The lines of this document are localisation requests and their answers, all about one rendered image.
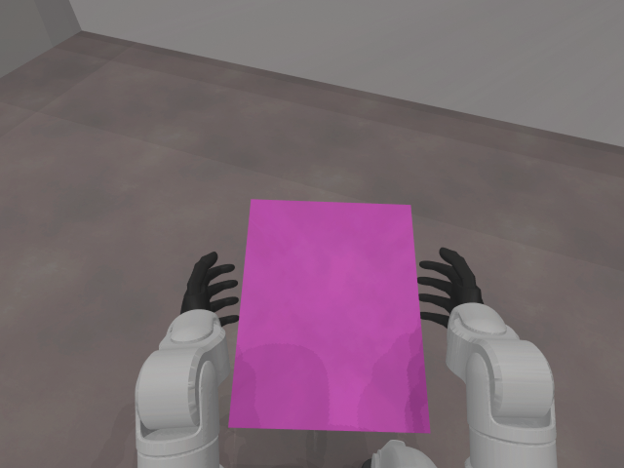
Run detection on robot right shin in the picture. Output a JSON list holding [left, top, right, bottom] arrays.
[[381, 440, 406, 450]]

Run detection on robot right thigh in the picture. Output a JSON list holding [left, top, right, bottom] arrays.
[[371, 445, 437, 468]]

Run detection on robot right forearm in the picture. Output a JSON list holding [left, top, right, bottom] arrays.
[[446, 302, 558, 468]]

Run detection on robot left forearm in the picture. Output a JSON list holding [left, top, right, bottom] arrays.
[[135, 309, 230, 468]]

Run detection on right robot hand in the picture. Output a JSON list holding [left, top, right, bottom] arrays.
[[417, 248, 484, 328]]

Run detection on carton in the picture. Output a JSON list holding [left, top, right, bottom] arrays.
[[228, 199, 430, 433]]

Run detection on left robot hand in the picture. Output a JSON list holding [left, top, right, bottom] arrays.
[[180, 252, 239, 327]]

